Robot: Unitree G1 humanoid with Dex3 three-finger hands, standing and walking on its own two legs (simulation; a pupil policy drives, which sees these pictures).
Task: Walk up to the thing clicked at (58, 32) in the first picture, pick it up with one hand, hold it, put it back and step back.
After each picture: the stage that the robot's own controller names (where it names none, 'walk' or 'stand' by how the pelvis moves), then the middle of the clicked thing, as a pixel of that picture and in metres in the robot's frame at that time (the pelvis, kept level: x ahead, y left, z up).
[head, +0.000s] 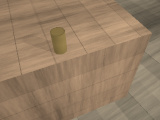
stand; (59, 41) +0.60 +0.16 -0.01
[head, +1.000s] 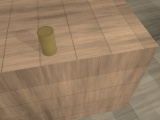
rise first; (47, 41) +0.54 +0.21 +0.02
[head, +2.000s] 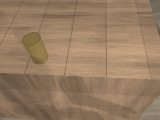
rise first; (36, 49) +0.47 +0.24 +0.02
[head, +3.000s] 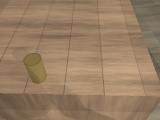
stand; (36, 68) +0.43 +0.23 +0.00
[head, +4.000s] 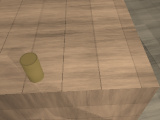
stand; (32, 68) +0.43 +0.24 -0.01
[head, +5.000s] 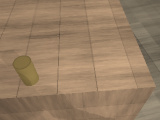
stand; (26, 71) +0.42 +0.26 -0.01
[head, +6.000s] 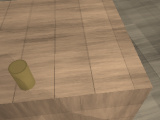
stand; (22, 75) +0.40 +0.27 -0.01
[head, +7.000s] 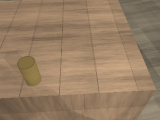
stand; (30, 71) +0.43 +0.25 -0.01
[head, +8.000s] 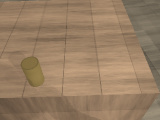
stand; (33, 72) +0.43 +0.24 -0.01
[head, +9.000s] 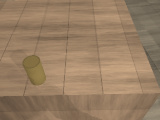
rise first; (35, 70) +0.43 +0.23 -0.01
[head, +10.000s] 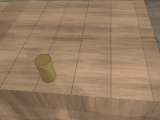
rise first; (46, 68) +0.44 +0.23 -0.01
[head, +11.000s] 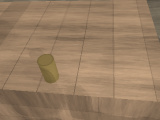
go down; (48, 69) +0.44 +0.22 -0.01
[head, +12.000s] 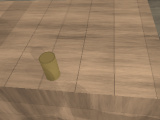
go down; (50, 66) +0.45 +0.22 -0.01
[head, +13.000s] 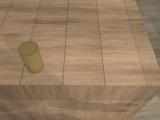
go down; (32, 58) +0.45 +0.20 +0.00
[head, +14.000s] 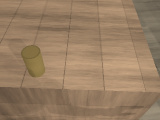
go down; (34, 62) +0.45 +0.20 +0.01
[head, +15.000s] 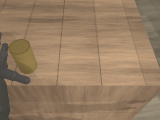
close in; (24, 57) +0.44 +0.22 +0.03
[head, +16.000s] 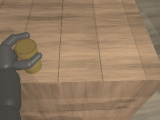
lift; (29, 57) +0.43 +0.20 +0.04
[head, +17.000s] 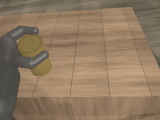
lift; (36, 56) +0.35 +0.17 +0.20
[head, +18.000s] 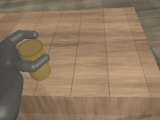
hold; (36, 61) +0.33 +0.18 +0.18
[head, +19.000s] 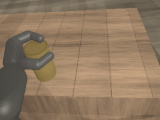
hold; (41, 61) +0.34 +0.16 +0.18
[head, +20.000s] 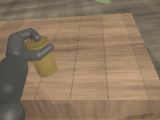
crouch; (42, 57) +0.36 +0.16 +0.18
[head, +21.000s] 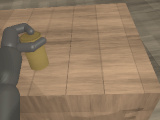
crouch; (35, 51) +0.42 +0.18 +0.15
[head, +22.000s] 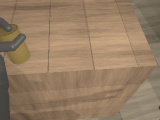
lower; (14, 44) +0.47 +0.21 +0.06
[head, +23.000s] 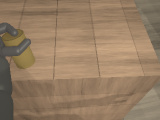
lower; (19, 49) +0.45 +0.21 +0.06
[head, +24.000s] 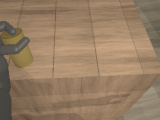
lower; (18, 48) +0.46 +0.22 +0.06
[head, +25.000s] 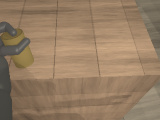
lower; (18, 49) +0.45 +0.22 +0.06
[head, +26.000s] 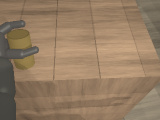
open; (21, 49) +0.45 +0.21 +0.06
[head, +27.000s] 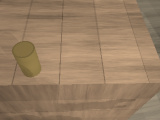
sink last; (28, 60) +0.42 +0.20 +0.04
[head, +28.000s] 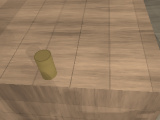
stand; (46, 65) +0.44 +0.22 +0.02
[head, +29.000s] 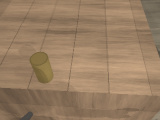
stand; (42, 68) +0.42 +0.20 +0.00
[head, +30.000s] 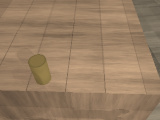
stand; (40, 70) +0.43 +0.21 -0.01
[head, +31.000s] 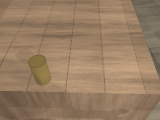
stand; (40, 70) +0.43 +0.21 -0.01
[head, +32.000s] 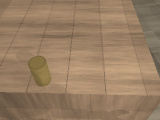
stand; (40, 71) +0.42 +0.21 -0.01
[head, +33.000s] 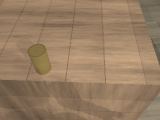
walk; (40, 60) +0.45 +0.21 +0.00
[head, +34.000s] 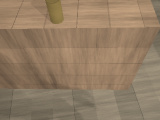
walk; (55, 10) +0.70 +0.19 +0.01
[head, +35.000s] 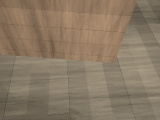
walk; out of the picture +1.08 +0.18 +0.00
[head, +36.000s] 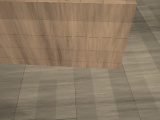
stand; out of the picture +1.13 +0.18 +0.00
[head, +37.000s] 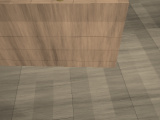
stand; out of the picture +1.14 +0.21 -0.01
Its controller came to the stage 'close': yes
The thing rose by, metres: 0.19
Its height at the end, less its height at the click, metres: +0.00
